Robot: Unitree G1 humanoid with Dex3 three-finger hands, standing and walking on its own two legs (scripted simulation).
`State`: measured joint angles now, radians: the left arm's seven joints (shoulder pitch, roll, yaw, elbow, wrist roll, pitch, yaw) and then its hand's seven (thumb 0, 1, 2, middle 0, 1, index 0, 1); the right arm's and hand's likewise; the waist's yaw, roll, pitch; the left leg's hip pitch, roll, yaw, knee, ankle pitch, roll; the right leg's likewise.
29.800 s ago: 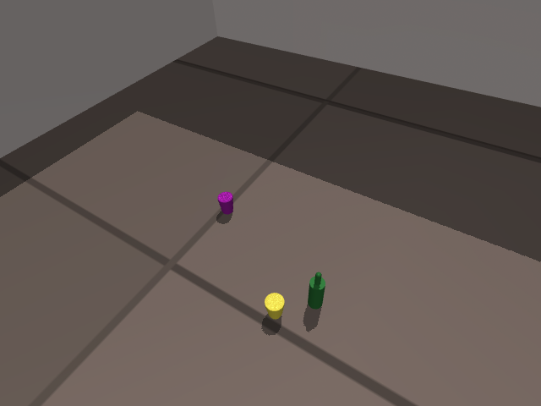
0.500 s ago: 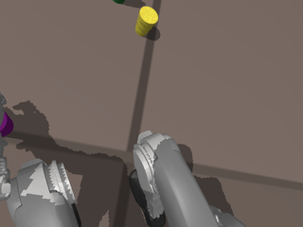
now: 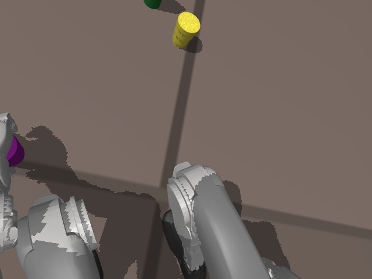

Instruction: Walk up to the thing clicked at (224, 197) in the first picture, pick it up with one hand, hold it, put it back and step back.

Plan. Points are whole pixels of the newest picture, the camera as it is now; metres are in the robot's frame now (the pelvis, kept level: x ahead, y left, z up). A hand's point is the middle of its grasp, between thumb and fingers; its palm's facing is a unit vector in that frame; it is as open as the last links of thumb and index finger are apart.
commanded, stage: settle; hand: left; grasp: from above
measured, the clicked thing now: (3, 151) +0.43 +0.30 -0.26
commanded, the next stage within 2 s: lift in 0.58 s
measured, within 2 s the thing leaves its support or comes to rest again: leaves its support in 0.16 s
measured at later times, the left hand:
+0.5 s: hand out of the picture +0.41 +0.30 -0.14, palm faces -0.43 -0.12 -0.89, open 9.5 cm
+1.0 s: hand out of the picture +0.40 +0.31 -0.07, palm faces -0.45 -0.13 -0.88, open 9.4 cm
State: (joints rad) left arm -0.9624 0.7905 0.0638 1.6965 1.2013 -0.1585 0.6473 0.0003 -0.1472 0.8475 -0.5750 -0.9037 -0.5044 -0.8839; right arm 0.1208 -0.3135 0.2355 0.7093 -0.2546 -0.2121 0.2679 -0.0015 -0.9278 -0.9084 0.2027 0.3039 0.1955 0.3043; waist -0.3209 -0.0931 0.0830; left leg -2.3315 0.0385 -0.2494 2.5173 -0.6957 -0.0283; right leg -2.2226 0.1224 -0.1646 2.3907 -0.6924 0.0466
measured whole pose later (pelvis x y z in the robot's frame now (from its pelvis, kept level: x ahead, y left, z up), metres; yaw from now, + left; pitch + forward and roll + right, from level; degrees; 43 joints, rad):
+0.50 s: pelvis +0.00 -0.01 +0.03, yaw +5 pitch +33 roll -7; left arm -0.89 0.60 -0.01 1.39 1.13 -0.06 0.40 0.00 0.01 0.70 -0.62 -0.88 -0.62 -0.86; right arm 0.12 -0.29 0.07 0.75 -0.13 -0.08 0.20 0.00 -0.93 -0.91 0.20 0.30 0.19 0.30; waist -0.20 0.01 -0.07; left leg -2.29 0.03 -0.16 2.38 -0.67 -0.03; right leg -2.20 0.09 -0.10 2.32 -0.70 0.02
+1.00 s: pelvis +0.00 -0.01 +0.07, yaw +8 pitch +34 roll -6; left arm -0.82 0.56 -0.04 1.20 1.10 -0.05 0.25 0.01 0.02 0.66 -0.63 -0.87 -0.63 -0.84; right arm 0.19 -0.26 0.02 0.74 -0.07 0.01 0.09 0.00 -0.93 -0.91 0.20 0.30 0.20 0.30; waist -0.16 0.03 -0.14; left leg -2.19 0.02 -0.11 2.23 -0.64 -0.02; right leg -2.11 0.07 -0.06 2.19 -0.69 0.02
